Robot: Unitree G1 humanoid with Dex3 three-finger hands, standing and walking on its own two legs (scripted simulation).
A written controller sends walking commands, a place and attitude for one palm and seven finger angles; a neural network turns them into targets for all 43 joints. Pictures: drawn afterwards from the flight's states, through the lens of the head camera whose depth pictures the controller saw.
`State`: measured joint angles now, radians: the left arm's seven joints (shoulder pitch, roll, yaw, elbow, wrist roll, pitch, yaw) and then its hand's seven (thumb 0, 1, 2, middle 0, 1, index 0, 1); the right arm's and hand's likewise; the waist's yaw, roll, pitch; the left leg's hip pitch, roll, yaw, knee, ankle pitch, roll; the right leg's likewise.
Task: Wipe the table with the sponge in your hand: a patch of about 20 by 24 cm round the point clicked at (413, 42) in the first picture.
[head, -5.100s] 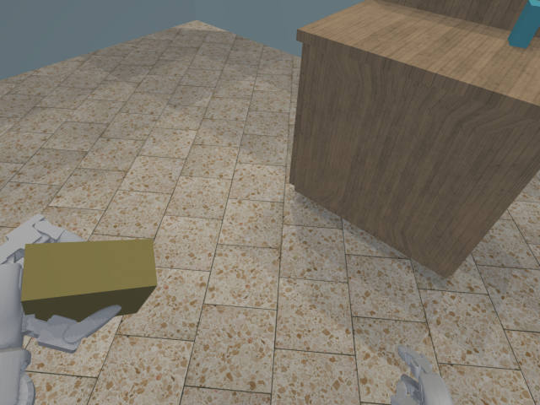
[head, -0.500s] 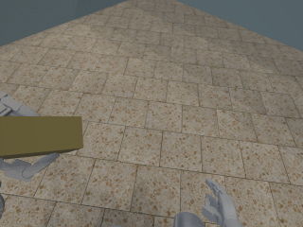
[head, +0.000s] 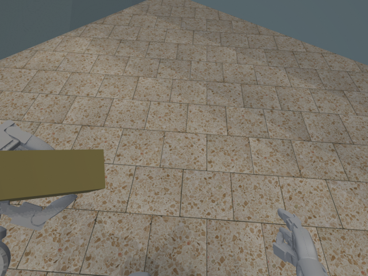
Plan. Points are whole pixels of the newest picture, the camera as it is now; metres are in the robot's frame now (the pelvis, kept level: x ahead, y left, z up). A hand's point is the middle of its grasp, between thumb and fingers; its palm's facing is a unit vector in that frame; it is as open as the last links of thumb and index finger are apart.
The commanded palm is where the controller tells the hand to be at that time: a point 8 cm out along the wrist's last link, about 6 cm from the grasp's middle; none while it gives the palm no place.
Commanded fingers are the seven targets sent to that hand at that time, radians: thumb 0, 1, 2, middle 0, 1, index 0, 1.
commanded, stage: turn to face it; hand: left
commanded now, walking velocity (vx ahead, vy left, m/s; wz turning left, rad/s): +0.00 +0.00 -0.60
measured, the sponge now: (67, 175) +0.23 +0.20 +0.17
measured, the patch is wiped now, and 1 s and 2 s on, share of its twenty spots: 0.00 0.00 0.00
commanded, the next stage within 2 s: none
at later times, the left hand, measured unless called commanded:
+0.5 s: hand (148, 167) +0.26 +0.08 +0.17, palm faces +0.03 -0.82 -0.58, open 9.9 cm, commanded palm +0.20 +0.16 +0.19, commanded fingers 0.00 0.10 1.30 -1.20 -1.60 -1.20 -1.60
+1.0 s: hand (164, 193) +0.21 +0.05 +0.18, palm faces -0.10 -0.91 -0.40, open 9.9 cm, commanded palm +0.19 +0.11 +0.19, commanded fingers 0.00 0.10 1.30 -1.20 -1.60 -1.20 -1.60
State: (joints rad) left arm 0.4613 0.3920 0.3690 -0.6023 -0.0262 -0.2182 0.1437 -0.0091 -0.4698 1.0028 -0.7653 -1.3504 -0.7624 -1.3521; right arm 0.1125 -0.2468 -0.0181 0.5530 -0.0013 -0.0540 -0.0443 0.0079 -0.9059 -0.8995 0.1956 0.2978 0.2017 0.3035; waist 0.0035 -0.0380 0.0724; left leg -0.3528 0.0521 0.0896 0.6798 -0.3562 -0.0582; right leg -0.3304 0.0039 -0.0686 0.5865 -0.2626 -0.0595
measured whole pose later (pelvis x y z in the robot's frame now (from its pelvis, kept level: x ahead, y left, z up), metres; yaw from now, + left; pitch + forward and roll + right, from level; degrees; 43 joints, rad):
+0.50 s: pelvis -0.04 -0.06 -0.01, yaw -18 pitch +0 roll +1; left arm 0.50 0.42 0.40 -0.60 -0.04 -0.18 0.12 -0.01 -0.47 1.00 -0.76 -1.35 -0.76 -1.35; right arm 0.14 -0.20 0.00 0.56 0.01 -0.02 0.01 0.01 -0.90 -0.90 0.20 0.30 0.21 0.30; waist -0.01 0.05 0.19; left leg -0.48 0.14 0.06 1.13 -0.51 -0.10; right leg -0.37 0.02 -0.10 0.65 -0.29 -0.09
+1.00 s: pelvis -0.10 -0.04 +0.00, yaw -33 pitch +4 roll +2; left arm 0.44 0.37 0.35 -0.53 -0.03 -0.18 0.13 -0.01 -0.47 1.00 -0.76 -1.35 -0.76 -1.35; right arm 0.14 -0.24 -0.02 0.52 0.00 0.07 0.00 0.01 -0.91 -0.90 0.19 0.30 0.20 0.30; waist 0.05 -0.05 -0.01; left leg -0.22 0.00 0.05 0.51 -0.46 -0.03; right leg -0.42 0.16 0.12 0.36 0.01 -0.08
